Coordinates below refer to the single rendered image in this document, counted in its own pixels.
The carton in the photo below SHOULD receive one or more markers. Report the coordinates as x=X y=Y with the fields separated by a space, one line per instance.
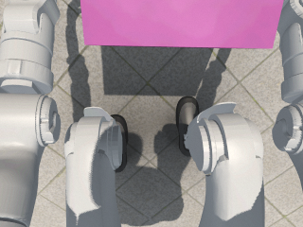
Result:
x=246 y=24

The robot thigh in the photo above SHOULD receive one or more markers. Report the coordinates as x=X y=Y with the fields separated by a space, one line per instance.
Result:
x=224 y=150
x=90 y=177

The left robot thigh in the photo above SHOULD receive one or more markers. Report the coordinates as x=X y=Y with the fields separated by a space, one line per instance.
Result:
x=90 y=177

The robot left upper arm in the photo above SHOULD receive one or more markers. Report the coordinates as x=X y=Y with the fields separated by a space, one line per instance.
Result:
x=28 y=123

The robot right upper arm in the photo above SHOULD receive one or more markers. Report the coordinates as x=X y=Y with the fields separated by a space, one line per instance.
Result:
x=287 y=135

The left robot forearm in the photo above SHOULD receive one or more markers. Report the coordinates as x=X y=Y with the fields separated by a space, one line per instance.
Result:
x=27 y=45

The right robot thigh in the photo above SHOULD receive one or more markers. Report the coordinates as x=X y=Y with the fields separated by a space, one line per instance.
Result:
x=224 y=150

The right robot forearm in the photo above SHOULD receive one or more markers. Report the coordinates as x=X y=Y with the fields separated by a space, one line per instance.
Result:
x=290 y=29

